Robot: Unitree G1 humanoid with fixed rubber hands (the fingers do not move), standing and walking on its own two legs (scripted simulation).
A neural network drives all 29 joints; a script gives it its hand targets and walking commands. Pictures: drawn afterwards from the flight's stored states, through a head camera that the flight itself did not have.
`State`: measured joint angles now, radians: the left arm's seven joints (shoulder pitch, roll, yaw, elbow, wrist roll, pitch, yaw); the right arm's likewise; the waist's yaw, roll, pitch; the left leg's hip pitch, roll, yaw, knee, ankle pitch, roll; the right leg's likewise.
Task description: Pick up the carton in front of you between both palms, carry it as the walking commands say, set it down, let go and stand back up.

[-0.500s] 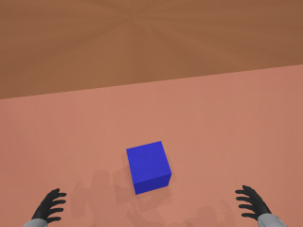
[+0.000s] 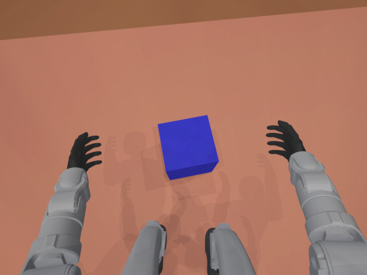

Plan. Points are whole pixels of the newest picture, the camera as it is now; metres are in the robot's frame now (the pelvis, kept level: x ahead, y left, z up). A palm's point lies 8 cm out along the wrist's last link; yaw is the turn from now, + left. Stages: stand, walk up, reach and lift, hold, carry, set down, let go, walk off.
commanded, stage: reach and lift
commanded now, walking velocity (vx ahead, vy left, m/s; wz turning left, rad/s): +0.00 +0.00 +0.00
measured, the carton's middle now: (187, 150) +0.51 +0.02 -0.57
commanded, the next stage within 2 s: none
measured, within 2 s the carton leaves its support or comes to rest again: neither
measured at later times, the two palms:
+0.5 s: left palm (116, 119) +0.47 +0.21 -0.14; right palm (257, 94) +0.56 -0.17 -0.14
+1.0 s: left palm (132, 145) +0.46 +0.21 -0.36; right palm (235, 129) +0.54 -0.16 -0.37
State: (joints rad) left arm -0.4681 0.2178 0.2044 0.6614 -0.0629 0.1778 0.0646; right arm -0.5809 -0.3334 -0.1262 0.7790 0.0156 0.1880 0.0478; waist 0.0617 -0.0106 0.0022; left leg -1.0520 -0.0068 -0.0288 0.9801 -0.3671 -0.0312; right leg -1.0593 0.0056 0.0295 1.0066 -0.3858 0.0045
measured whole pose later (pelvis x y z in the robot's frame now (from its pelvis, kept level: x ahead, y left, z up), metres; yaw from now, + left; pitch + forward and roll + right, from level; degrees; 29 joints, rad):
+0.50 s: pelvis -0.03 -0.01 -0.04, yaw +0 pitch +43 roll +3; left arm -1.20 0.09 0.50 0.69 0.08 0.26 0.12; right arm -1.48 -0.43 -0.27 1.08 -0.16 0.25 0.12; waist 0.13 -0.02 0.11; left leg -1.49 0.01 -0.01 1.03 -0.29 -0.05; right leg -1.52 0.03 0.06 1.08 -0.31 0.00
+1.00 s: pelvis -0.03 -0.01 -0.19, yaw +5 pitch +55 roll +6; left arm -1.20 0.14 0.42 0.82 -0.04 0.09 0.14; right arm -1.41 -0.42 -0.12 1.05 0.01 0.11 -0.02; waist 0.08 -0.01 0.03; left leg -2.10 -0.04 -0.02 1.67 -0.48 -0.07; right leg -2.11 0.06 0.10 1.72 -0.56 0.02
